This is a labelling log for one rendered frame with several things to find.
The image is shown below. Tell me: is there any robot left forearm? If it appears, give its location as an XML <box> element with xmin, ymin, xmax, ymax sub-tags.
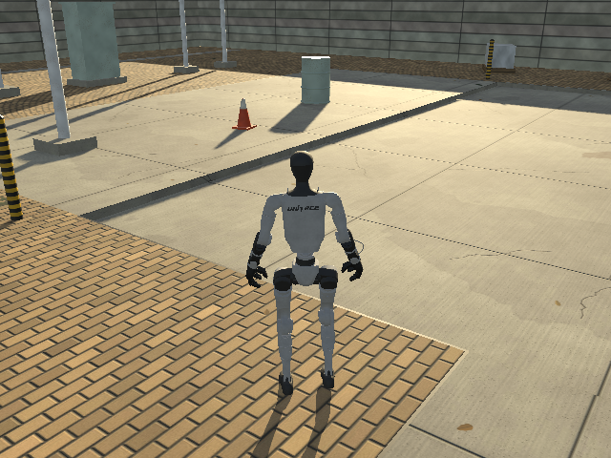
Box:
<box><xmin>247</xmin><ymin>231</ymin><xmax>266</xmax><ymax>269</ymax></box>

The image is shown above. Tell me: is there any robot left upper arm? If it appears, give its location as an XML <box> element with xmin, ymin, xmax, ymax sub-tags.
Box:
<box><xmin>257</xmin><ymin>193</ymin><xmax>284</xmax><ymax>246</ymax></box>

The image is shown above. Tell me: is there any humanoid robot head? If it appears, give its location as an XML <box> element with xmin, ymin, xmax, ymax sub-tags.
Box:
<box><xmin>286</xmin><ymin>151</ymin><xmax>319</xmax><ymax>197</ymax></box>

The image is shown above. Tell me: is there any robot right hand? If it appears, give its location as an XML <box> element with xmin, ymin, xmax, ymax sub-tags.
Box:
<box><xmin>341</xmin><ymin>259</ymin><xmax>364</xmax><ymax>281</ymax></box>

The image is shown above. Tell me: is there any robot left hand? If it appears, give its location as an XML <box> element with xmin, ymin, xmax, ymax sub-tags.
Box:
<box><xmin>245</xmin><ymin>265</ymin><xmax>268</xmax><ymax>288</ymax></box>

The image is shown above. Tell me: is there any robot right upper arm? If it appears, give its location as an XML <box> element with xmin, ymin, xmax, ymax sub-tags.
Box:
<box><xmin>323</xmin><ymin>191</ymin><xmax>351</xmax><ymax>243</ymax></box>

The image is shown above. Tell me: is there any robot right forearm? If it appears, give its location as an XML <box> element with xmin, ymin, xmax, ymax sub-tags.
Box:
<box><xmin>341</xmin><ymin>229</ymin><xmax>360</xmax><ymax>264</ymax></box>

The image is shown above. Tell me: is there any robot left thigh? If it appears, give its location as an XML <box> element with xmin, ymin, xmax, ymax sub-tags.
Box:
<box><xmin>273</xmin><ymin>267</ymin><xmax>293</xmax><ymax>335</ymax></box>

